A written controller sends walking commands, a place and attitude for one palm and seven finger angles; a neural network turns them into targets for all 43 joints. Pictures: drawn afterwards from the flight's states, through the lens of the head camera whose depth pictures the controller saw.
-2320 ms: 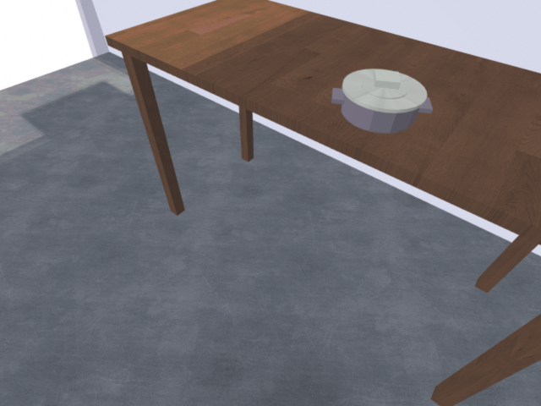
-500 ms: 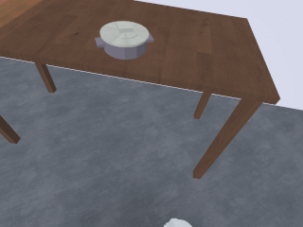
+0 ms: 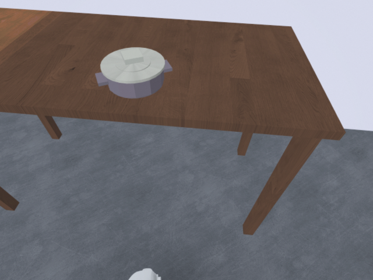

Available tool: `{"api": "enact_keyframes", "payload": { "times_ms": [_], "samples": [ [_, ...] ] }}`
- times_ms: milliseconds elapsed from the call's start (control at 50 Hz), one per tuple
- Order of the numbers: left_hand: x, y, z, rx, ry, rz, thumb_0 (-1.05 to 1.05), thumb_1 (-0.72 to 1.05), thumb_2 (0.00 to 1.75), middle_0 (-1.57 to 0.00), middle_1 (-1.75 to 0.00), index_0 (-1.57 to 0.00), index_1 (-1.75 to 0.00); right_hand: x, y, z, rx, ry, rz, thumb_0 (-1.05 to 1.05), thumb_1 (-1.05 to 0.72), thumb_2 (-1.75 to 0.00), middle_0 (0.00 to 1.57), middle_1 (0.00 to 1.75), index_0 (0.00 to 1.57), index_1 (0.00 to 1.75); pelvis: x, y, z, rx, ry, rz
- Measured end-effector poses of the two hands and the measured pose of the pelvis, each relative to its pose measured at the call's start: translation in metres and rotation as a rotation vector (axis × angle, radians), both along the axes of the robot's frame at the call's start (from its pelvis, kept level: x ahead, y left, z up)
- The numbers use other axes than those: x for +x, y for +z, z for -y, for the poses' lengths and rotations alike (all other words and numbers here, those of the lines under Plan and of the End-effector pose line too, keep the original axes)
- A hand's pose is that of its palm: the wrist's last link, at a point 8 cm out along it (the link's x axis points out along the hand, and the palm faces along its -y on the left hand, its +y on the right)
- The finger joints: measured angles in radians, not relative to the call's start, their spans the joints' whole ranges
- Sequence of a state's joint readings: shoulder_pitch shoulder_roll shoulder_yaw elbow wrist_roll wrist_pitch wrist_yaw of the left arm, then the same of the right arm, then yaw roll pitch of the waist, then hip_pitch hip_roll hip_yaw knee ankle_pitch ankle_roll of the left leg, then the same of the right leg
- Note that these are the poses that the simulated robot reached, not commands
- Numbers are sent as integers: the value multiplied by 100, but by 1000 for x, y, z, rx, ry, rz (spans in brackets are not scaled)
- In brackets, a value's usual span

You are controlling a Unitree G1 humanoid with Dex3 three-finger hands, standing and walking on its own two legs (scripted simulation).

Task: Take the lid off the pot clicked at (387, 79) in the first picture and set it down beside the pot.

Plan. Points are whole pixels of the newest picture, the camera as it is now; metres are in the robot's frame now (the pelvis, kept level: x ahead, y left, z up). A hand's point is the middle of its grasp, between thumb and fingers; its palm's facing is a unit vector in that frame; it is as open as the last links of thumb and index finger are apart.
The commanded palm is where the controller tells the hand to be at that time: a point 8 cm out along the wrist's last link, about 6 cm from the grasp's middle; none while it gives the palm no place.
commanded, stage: take the last steps up to it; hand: left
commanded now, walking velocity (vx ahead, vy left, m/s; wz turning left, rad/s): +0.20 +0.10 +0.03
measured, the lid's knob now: (132, 56) +0.64 +0.19 +0.15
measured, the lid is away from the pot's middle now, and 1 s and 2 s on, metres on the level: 0.00 0.00 0.00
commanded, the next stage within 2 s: come to a stop and stand still in 0.16 s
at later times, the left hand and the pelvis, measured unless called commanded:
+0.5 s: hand (91, 269) +0.18 +0.25 -0.18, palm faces +0.02 -0.97 -0.22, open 7.3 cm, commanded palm none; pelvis +0.12 +0.07 -0.01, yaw -1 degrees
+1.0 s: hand out of the picture +0.15 +0.25 -0.18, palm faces +0.01 -0.97 -0.25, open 7.4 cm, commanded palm none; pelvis +0.09 +0.07 -0.02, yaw -1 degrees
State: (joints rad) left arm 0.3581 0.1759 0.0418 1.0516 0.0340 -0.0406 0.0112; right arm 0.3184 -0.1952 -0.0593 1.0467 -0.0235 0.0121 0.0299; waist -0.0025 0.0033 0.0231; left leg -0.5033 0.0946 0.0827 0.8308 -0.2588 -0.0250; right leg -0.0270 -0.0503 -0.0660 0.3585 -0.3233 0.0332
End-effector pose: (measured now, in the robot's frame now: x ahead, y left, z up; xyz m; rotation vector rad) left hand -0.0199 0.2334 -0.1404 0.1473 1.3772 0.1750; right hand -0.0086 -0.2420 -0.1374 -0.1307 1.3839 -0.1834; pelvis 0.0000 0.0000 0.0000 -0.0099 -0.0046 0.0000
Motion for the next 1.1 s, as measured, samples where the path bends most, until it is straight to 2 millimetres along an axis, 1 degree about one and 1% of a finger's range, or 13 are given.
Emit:
{"api": "enact_keyframes", "payload": {
  "times_ms": [60, 100, 140, 180, 260, 360, 420, 500, 580, 760, 880, 980, 1100],
  "samples": [
    [-2, -12, -16, -17, 34, -58, 0, 91, 90, -20, -30, -20, -30, 45, -2, -18, -11, 38, 53, 0, -91, -90, 20, 30, 19, 30, 22, -7, -18, -7, 8, 1],
    [1, -25, -30, -28, 48, -92, 1, 91, 90, -20, -30, -20, -30, 74, -7, -31, -31, 63, 101, 0, -91, -90, 20, 30, 19, 30, 38, -18, -33, -11, 10, 3],
    [10, -32, -42, -33, 51, -121, 1, 91, 90, -20, -30, -20, -30, 96, -8, -44, -46, 71, 140, 0, -91, -90, 20, 30, 20, 30, 48, -23, -44, -2, 3, 10],
    [28, -30, -52, -30, 33, -119, 1, 91, 90, -20, -30, -20, -30, 108, -5, -56, -46, 62, 162, 0, -91, -90, 20, 30, 20, 30, 56, -20, -52, 5, -13, 16],
    [83, -19, -64, -27, -3, -29, 1, 91, 90, -20, -30, -20, -30, 117, 1, -76, -37, 38, 155, 0, -92, -90, 20, 30, 20, 30, 72, -9, -64, 20, -25, 14],
    [146, -6, -69, -10, -24, 87, 1, 92, 90, -20, -30, -20, -30, 120, -1, -94, -8, 27, 96, 0, -93, -90, 20, 30, 20, 30, 92, -2, -75, 30, -24, 9],
    [171, -3, -71, 6, -34, 119, 1, 94, 90, -20, -30, -20, -30, 121, -7, -101, 6, 14, 60, 0, -93, -90, 20, 30, 20, 30, 104, -3, -76, 33, -16, 16],
    [189, -6, -68, 19, -50, 125, 1, 94, 90, -20, -30, -20, -30, 124, -18, -102, 22, -20, 23, 1, -93, -90, 20, 30, 20, 30, 117, -9, -73, 40, -24, 26],
    [193, -6, -64, 19, -76, 95, 1, 93, 90, -20, -30, -20, -30, 126, -20, -97, 23, -58, 8, 1, -93, -90, 20, 30, 20, 30, 119, -9, -70, 22, -28, 16],
    [189, -14, -61, 4, -71, 81, 1, 92, 90, -20, -30, -20, -30, 121, -15, -87, -7, -42, -7, 0, -91, -90, 20, 30, 20, 30, 108, -11, -67, 20, -22, 7],
    [174, -10, -63, 32, -61, 115, 1, 91, 90, -20, -30, -20, -30, 136, -19, -76, -19, -31, 106, 0, -91, -90, 20, 30, 20, 30, 103, -16, -67, 7, -14, 34],
    [165, -4, -67, 47, -61, 152, 1, 91, 90, -20, -30, -20, -30, 148, -17, -74, -8, -5, 194, 0, -91, -90, 20, 30, 20, 30, 97, -17, -67, 17, -14, 41],
    [151, 2, -67, 54, -56, 154, 1, 90, 90, -20, -30, -20, -30, 139, -16, -77, 10, 21, 193, 0, -91, -90, 20, 30, 20, 30, 88, -14, -66, 22, -12, 32]
  ]
}}
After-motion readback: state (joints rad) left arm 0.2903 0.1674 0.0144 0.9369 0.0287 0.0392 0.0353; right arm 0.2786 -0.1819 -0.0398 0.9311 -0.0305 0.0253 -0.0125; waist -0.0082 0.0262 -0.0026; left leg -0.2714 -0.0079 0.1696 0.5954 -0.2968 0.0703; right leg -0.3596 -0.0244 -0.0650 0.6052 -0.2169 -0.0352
